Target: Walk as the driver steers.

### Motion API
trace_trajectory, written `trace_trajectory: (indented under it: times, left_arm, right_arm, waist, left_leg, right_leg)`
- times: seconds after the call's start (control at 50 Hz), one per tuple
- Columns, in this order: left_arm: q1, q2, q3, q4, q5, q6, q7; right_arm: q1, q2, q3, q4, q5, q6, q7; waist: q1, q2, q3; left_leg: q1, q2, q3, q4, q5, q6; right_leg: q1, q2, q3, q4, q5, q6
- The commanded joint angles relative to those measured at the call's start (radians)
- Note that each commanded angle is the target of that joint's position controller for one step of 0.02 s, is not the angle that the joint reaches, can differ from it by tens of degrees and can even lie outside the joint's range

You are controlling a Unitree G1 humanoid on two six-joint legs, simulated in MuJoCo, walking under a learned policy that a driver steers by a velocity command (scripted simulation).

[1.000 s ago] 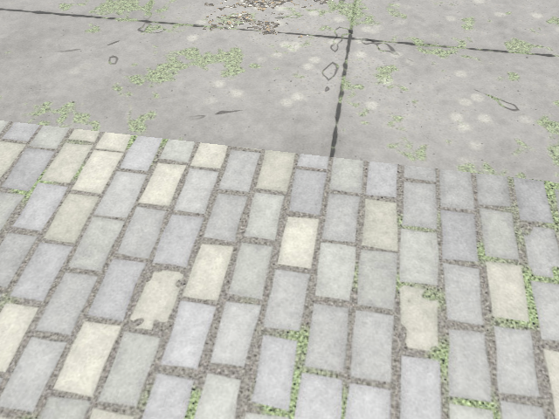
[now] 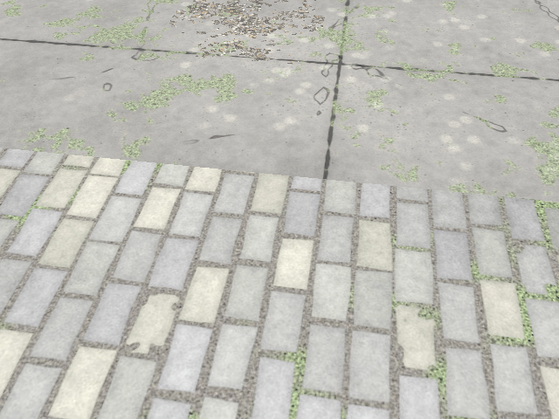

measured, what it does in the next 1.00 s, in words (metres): walks ahead: left foot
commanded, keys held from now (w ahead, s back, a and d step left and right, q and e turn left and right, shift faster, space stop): w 1.00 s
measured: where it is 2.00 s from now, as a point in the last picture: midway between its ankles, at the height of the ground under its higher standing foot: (308, 246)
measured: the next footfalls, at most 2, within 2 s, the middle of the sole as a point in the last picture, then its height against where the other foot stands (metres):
left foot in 0.56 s outside the picture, level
right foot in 1.10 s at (336, 351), level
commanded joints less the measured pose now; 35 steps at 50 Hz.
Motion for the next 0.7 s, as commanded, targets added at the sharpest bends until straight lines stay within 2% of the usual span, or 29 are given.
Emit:
trace_trajectory:
  times: [0.02,0.04,0.08,0.1,0.12,0.14,0.16,0.18,0.2,0.22,0.26,0.32,0.4,0.44,0.48,0.5,0.52,0.54,0.56,0.58,0.6,0.62,0.64,0.66,0.68,0.7]
  left_arm:
    - [-0.076,0.038,0.006,-0.088,0.016,-0.034,-0.013]
    - [-0.085,0.056,0.011,-0.103,0.014,-0.046,-0.018]
    - [-0.029,0.053,0.016,-0.104,0.003,-0.066,-0.029]
    - [0.064,0.039,0.018,-0.076,-0.006,-0.074,-0.028]
    - [0.176,0.054,0.027,-0.037,-0.010,-0.081,-0.021]
    - [0.306,0.145,0.052,-0.010,-0.002,-0.088,-0.010]
    - [0.419,0.221,0.076,0.028,-0.010,-0.080,-0.013]
    - [0.335,0.163,0.063,0.006,-0.005,-0.075,-0.012]
    - [0.250,0.136,0.055,-0.029,-0.002,-0.081,-0.015]
    - [0.191,0.124,0.050,-0.052,-0.001,-0.090,-0.016]
    - [0.172,0.089,0.036,-0.056,-0.006,-0.105,-0.013]
    - [0.250,0.074,0.023,-0.025,-0.011,-0.115,-0.009]
    - [0.258,0.076,0.011,-0.024,-0.008,-0.116,-0.004]
    - [0.266,0.094,0.012,-0.019,-0.007,-0.119,0.000]
    - [0.247,0.118,0.015,-0.018,-0.008,-0.124,0.002]
    - [0.232,0.131,0.019,-0.021,-0.009,-0.126,0.004]
    - [0.217,0.143,0.023,-0.024,-0.008,-0.123,0.006]
    - [0.192,0.154,0.027,-0.029,-0.013,-0.118,0.005]
    - [0.193,0.136,0.022,-0.044,-0.016,-0.116,-0.001]
    - [0.276,0.020,0.003,-0.069,-0.031,-0.111,-0.013]
    - [0.275,0.087,0.028,-0.065,-0.025,-0.104,-0.017]
    - [0.171,0.110,0.036,-0.102,-0.013,-0.101,-0.017]
    - [0.099,0.106,0.037,-0.121,-0.005,-0.106,-0.022]
    - [0.083,0.087,0.039,-0.122,-0.002,-0.102,-0.025]
    - [0.097,0.072,0.038,-0.120,0.011,-0.090,-0.029]
    - [0.113,0.049,0.036,-0.115,0.014,-0.078,-0.035]
  right_arm:
    - [0.124,-0.159,-0.044,0.000,-0.003,-0.010,-0.002]
    - [0.112,-0.161,-0.049,-0.007,-0.004,-0.015,0.001]
    - [0.053,-0.162,-0.056,-0.029,0.000,-0.025,0.007]
    - [0.003,-0.153,-0.056,-0.045,0.006,-0.029,0.008]
    - [-0.045,-0.125,-0.051,-0.068,0.006,-0.038,0.010]
    - [-0.095,-0.052,-0.031,-0.109,0.013,-0.053,0.019]
    - [-0.109,-0.070,-0.035,-0.146,-0.012,-0.063,0.028]
    - [-0.123,-0.116,-0.046,-0.143,-0.036,-0.066,0.036]
    - [-0.113,-0.084,-0.041,-0.135,-0.030,-0.073,0.046]
    - [-0.104,-0.067,-0.038,-0.128,-0.021,-0.080,0.056]
    - [-0.109,-0.078,-0.045,-0.129,-0.024,-0.075,0.068]
    - [-0.166,-0.071,-0.046,-0.158,-0.021,-0.058,0.069]
    - [-0.364,-0.041,-0.025,-0.243,-0.009,-0.051,0.070]
    - [-0.410,-0.042,-0.019,-0.268,-0.002,-0.049,0.068]
    - [-0.370,-0.074,-0.028,-0.270,-0.001,-0.050,0.057]
    - [-0.306,-0.096,-0.038,-0.255,0.000,-0.053,0.050]
    - [-0.189,-0.122,-0.052,-0.220,0.001,-0.060,0.043]
    - [-0.035,-0.140,-0.066,-0.168,0.000,-0.068,0.035]
    - [0.104,-0.193,-0.086,-0.133,-0.021,-0.074,0.025]
    - [0.173,-0.282,-0.106,-0.133,-0.044,-0.073,0.026]
    - [0.112,-0.265,-0.107,-0.133,-0.009,-0.063,0.041]
    - [-0.016,-0.211,-0.092,-0.153,0.008,-0.064,0.043]
    - [-0.084,-0.141,-0.075,-0.166,0.010,-0.074,0.048]
    - [-0.105,-0.106,-0.064,-0.161,0.003,-0.085,0.047]
    - [-0.090,-0.077,-0.053,-0.144,0.002,-0.095,0.041]
    - [-0.067,-0.065,-0.046,-0.130,0.000,-0.103,0.038]
  waist:
    - [-0.045,0.159,0.191]
    - [-0.037,0.141,0.185]
    - [0.014,0.126,0.180]
    - [0.065,0.117,0.186]
    - [0.111,0.054,0.181]
    - [0.162,-0.171,0.145]
    - [0.165,-0.284,0.128]
    - [0.107,-0.120,0.179]
    - [0.067,-0.052,0.198]
    - [0.038,-0.036,0.186]
    - [0.016,-0.052,0.159]
    - [0.017,-0.078,0.127]
    - [0.041,-0.095,0.164]
    - [0.046,-0.116,0.168]
    - [0.011,-0.121,0.136]
    - [-0.022,-0.121,0.096]
    - [-0.073,-0.117,0.033]
    - [-0.141,-0.103,-0.042]
    - [-0.187,-0.058,-0.121]
    - [-0.129,0.146,-0.231]
    - [-0.109,0.118,-0.243]
    - [-0.056,0.070,-0.065]
    - [-0.042,0.014,0.032]
    - [-0.005,-0.007,0.072]
    - [0.024,0.001,0.079]
    - [0.041,0.011,0.073]
  left_leg:
    - [-0.029,0.299,-0.415,-0.311,-0.416,0.174]
    - [-0.041,0.312,-0.419,-0.319,-0.377,0.182]
    - [-0.112,0.276,-0.340,-0.280,-0.320,0.162]
    - [-0.225,0.230,-0.275,-0.222,-0.283,0.135]
    - [-0.353,0.164,-0.192,-0.110,-0.212,0.099]
    - [-0.515,0.030,-0.014,0.187,-0.125,0.044]
    - [-0.638,-0.012,0.087,0.435,-0.170,0.030]
    - [-0.659,0.050,0.044,0.576,-0.118,0.039]
    - [-0.645,0.083,0.029,0.618,-0.029,0.039]
    - [-0.615,0.108,0.028,0.622,0.046,0.032]
    - [-0.586,0.122,0.058,0.598,0.126,0.009]
    - [-0.608,0.100,0.117,0.574,0.168,-0.011]
    - [-0.535,0.064,0.182,0.323,0.247,-0.018]
    - [-0.439,0.040,0.209,0.200,0.275,0.002]
    - [-0.326,0.011,0.215,0.147,0.275,0.041]
    - [-0.250,-0.011,0.212,0.136,0.259,0.061]
    - [-0.144,-0.030,0.199,0.116,0.247,0.081]
    - [0.025,-0.029,0.189,0.044,0.284,0.101]
    - [0.237,0.098,0.055,0.018,0.173,0.133]
    - [0.450,0.402,-0.409,-0.039,0.036,0.242]
    - [0.421,0.450,-0.691,-0.203,-0.070,0.307]
    - [0.269,0.418,-0.540,-0.242,-0.159,0.269]
    - [0.120,0.375,-0.418,-0.283,-0.077,0.239]
    - [0.027,0.329,-0.322,-0.303,0.035,0.206]
    - [-0.040,0.294,-0.244,-0.311,0.142,0.183]
    - [-0.066,0.273,-0.187,-0.318,0.212,0.171]
  right_leg:
    - [-0.244,-0.007,-0.059,0.126,0.006,-0.013]
    - [-0.234,-0.024,-0.053,0.139,0.008,-0.016]
    - [-0.111,-0.021,-0.066,0.038,-0.006,-0.030]
    - [0.059,0.000,-0.078,-0.068,0.032,-0.039]
    - [0.246,-0.014,-0.021,-0.149,0.047,-0.044]
    - [0.391,-0.207,0.308,-0.319,-0.165,-0.092]
    - [0.435,-0.386,0.608,-0.417,-0.252,-0.165]
    - [0.355,-0.388,0.581,-0.402,-0.232,-0.171]
    - [0.289,-0.353,0.494,-0.405,-0.151,-0.159]
    - [0.261,-0.313,0.409,-0.421,-0.055,-0.143]
    - [0.259,-0.249,0.265,-0.429,0.174,-0.120]
    - [0.302,-0.212,0.133,-0.380,0.575,-0.113]
    - [0.226,-0.174,0.051,-0.391,0.719,-0.108]
    - [0.212,-0.183,0.035,-0.393,0.795,-0.106]
    - [0.243,-0.208,0.020,-0.329,1.010,-0.097]
    - [0.268,-0.215,0.009,-0.248,1.140,-0.089]
    - [0.291,-0.215,0.001,-0.115,1.214,-0.080]
    - [0.258,-0.199,-0.017,0.068,1.166,-0.069]
    - [0.100,-0.163,-0.033,0.312,0.894,-0.063]
    - [-0.192,-0.008,-0.080,0.709,0.135,-0.034]
    - [-0.337,0.048,0.034,0.872,-0.071,-0.047]
    - [-0.408,-0.028,0.046,0.857,0.029,-0.058]
    - [-0.390,-0.063,0.037,0.800,0.101,-0.058]
    - [-0.341,-0.091,0.037,0.744,0.132,-0.055]
    - [-0.285,-0.108,0.037,0.696,0.137,-0.042]
    - [-0.251,-0.116,0.033,0.661,0.138,-0.032]
Over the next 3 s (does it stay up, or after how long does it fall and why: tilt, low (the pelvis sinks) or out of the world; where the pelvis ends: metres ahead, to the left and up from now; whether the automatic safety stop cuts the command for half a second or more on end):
stays up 1.60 -0.12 0.01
